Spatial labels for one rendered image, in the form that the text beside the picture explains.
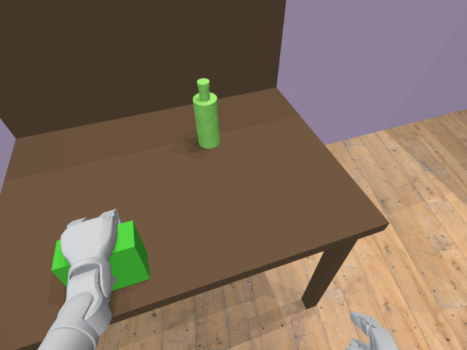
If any right robot hand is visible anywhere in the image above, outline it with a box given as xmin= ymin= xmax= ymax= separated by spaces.
xmin=346 ymin=311 xmax=399 ymax=350

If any left robot hand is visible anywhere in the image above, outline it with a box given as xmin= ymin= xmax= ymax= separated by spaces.
xmin=61 ymin=209 xmax=122 ymax=284

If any left robot forearm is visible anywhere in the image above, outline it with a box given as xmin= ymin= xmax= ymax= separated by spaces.
xmin=37 ymin=258 xmax=112 ymax=350

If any table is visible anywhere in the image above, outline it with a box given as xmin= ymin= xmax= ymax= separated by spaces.
xmin=0 ymin=0 xmax=389 ymax=350

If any sponge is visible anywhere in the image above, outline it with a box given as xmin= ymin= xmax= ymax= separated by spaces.
xmin=51 ymin=220 xmax=150 ymax=291

